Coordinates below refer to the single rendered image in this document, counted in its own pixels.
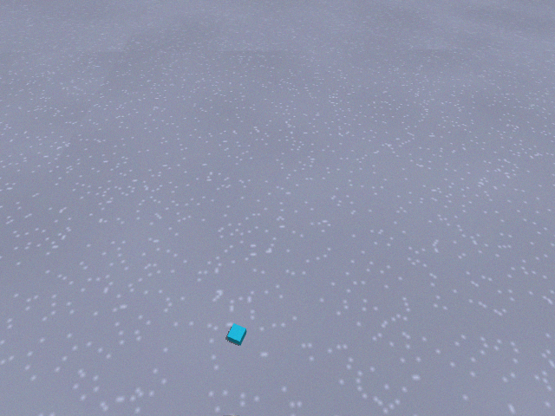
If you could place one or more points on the small box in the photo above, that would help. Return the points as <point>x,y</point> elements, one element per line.
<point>237,334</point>

